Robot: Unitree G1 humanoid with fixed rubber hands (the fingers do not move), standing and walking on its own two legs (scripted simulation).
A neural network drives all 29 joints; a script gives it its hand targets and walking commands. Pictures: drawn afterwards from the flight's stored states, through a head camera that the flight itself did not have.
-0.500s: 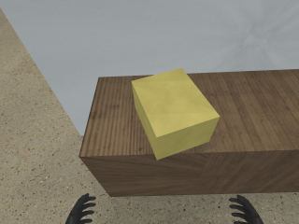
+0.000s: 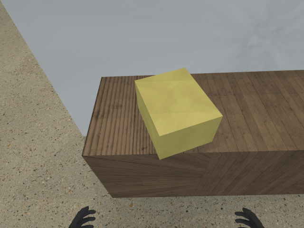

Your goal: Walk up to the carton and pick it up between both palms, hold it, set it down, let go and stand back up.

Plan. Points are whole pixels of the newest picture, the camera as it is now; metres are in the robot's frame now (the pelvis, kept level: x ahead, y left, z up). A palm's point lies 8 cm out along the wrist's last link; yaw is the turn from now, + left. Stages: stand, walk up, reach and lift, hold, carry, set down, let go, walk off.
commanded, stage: stand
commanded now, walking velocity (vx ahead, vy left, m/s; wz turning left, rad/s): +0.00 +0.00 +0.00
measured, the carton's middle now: (173, 111) +0.53 -0.05 -0.09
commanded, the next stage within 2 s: walk up in 0.90 s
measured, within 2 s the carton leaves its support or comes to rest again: neither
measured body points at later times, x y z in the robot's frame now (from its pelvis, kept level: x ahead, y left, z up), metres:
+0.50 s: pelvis +0.00 +0.00 +0.00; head +0.01 +0.00 +0.45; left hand +0.11 +0.25 -0.11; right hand +0.11 -0.25 -0.11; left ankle +0.02 +0.12 -0.73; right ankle +0.02 -0.12 -0.73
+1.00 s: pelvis +0.00 +0.00 +0.00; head +0.01 -0.01 +0.45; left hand +0.09 +0.25 -0.11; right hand +0.10 -0.26 -0.11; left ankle +0.02 +0.12 -0.73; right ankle +0.02 -0.12 -0.73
